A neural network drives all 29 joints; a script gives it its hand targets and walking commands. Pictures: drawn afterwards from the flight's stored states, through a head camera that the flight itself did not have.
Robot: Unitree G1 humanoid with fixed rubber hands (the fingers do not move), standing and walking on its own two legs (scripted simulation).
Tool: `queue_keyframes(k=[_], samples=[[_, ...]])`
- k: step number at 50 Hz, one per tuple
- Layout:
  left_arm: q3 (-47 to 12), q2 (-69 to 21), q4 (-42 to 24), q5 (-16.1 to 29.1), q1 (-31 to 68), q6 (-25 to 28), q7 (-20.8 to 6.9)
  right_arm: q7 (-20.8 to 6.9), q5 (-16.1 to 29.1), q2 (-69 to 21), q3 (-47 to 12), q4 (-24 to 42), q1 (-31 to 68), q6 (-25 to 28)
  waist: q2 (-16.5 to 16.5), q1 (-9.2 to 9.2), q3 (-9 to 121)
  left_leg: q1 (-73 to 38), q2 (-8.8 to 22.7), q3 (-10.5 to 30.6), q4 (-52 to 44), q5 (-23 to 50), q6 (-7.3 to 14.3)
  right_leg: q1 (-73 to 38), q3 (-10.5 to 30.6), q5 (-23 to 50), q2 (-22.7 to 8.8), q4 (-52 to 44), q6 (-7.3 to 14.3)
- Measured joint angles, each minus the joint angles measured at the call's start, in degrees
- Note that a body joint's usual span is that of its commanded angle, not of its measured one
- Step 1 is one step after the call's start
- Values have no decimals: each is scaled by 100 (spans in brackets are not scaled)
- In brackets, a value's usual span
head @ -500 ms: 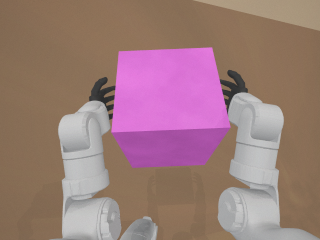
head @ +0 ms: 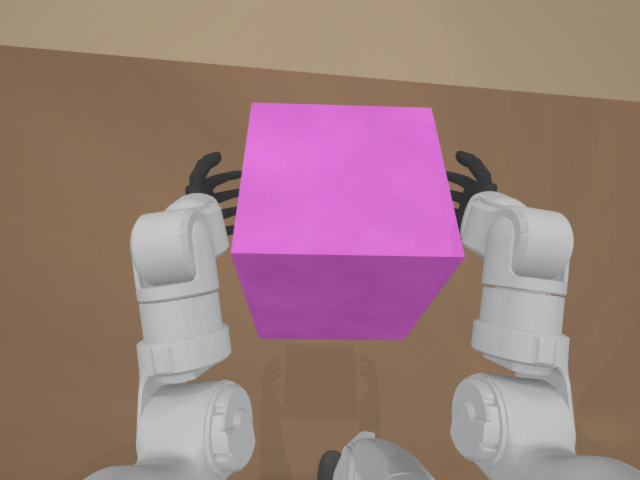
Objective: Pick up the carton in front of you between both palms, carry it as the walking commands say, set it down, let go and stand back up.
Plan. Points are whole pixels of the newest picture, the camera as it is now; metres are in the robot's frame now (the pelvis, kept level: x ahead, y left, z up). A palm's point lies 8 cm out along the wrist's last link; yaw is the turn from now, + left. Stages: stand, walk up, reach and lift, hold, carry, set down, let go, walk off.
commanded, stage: carry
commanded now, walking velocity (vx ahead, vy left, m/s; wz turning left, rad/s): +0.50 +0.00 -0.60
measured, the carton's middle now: (336, 234) +0.40 -0.02 +0.09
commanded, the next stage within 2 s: none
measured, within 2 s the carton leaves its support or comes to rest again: neither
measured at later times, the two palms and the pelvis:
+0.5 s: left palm (275, 24) +0.71 +0.05 +0.23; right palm (471, 66) +0.60 -0.23 +0.22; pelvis +0.31 +0.03 +0.07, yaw -17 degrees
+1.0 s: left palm out of the picture +0.94 +0.06 +0.28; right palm out of the picture +0.94 -0.24 +0.28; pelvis +0.58 -0.06 +0.11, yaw -7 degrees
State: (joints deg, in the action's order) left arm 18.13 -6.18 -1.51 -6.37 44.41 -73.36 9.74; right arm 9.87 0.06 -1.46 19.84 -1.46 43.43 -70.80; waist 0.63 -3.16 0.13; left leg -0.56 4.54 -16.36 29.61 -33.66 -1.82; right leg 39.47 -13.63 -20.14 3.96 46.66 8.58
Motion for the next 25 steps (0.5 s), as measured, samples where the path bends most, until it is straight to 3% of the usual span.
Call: queue_keyframes(k=[1, 2, 4, 6, 8, 11, 15, 19, 21, 25], samples=[[-49, -6, 53, -1, -36, 12, 2, -14, -16, 9, 13, -2, -43, -21, 2, 156, -11, 165, 121, 27, 824, 258, 20, -342, -5, 48, 126, -309, 137], [-92, 6, 66, 13, -44, 35, 15, -41, -40, 16, 22, -1, -39, -19, 38, 341, -54, 557, 175, 320, 2002, 527, 6, -421, 16, -67, 217, -195, 245], [-200, 78, 85, 119, -98, 100, 55, -96, -128, -29, 48, 46, -73, 22, 8, 711, -172, 1548, -119, 1180, 4322, 629, 6, -607, 155, -349, 372, -97, 321], [-280, 182, 7, 345, -207, 108, 122, -122, -273, -178, 114, 212, -124, -8, -80, 1018, -296, 2417, -366, 1655, 5534, 633, 72, -944, 382, -371, 492, -413, 223], [-317, 284, -68, 586, -236, 126, 193, -157, -412, -334, 211, 415, -121, -38, -184, 1203, -395, 3187, -395, 1848, 5682, 616, 120, -1277, 604, -330, 536, -804, 185], [-348, 385, -119, 807, -133, 211, 249, -200, -557, -443, 292, 690, -66, -27, -282, 1284, -442, 4058, -235, 1857, 4905, 438, 79, -1687, 896, -376, 484, -1214, 154], [-308, 417, -54, 865, 57, 259, 253, -233, -606, -390, 207, 827, -55, -19, -282, 1184, -262, 4450, -88, 1724, 3177, 739, -32, -2155, 1304, -627, 345, -1487, -12], [-215, 437, 215, 731, 158, 167, 162, -211, -639, -321, 74, 582, -58, -80, -322, 904, 110, 3877, -298, 1399, 1367, 1193, 63, -2534, 1731, -1123, 101, -1325, -224], [-104, 548, 340, 681, 116, 119, 14, -147, -683, -373, -62, 246, -1, -9, -387, 643, 210, 3498, -390, 1136, 1141, 1573, 208, -2313, 1756, -1118, -74, -287, -314], [51, 438, 483, 457, -93, 68, -170, -28, -550, -398, -229, 97, -302, -44, -212, 46, 245, 2801, -313, 958, 898, 1038, 335, -1185, 1506, -766, -38, 2481, -450]])
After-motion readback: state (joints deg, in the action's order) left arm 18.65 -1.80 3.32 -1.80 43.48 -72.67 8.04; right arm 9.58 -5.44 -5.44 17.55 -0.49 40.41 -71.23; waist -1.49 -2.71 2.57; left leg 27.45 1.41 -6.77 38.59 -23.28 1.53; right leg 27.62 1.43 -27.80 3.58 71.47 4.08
